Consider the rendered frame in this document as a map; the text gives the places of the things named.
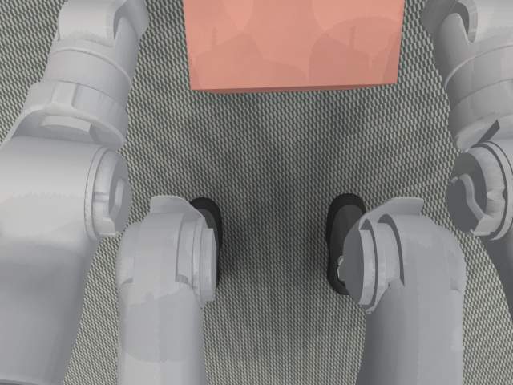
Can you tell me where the robot left upper arm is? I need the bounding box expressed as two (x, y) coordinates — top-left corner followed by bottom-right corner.
(0, 136), (132, 385)

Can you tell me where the robot right upper arm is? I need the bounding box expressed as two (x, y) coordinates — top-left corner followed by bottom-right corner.
(445, 138), (513, 323)

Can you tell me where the robot thigh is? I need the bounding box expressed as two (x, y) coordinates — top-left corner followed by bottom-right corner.
(117, 213), (216, 385)
(349, 214), (464, 385)

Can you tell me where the robot right forearm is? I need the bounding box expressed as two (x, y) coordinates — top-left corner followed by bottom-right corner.
(420, 0), (513, 151)

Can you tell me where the robot left forearm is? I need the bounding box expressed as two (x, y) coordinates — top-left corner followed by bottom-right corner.
(0, 0), (150, 152)

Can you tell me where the robot right thigh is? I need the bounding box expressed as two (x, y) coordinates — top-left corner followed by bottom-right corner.
(349, 214), (464, 385)

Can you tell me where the robot left thigh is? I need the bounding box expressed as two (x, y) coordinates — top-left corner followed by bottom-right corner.
(117, 213), (216, 385)

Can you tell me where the carton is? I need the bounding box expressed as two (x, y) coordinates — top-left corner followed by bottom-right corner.
(183, 0), (405, 94)

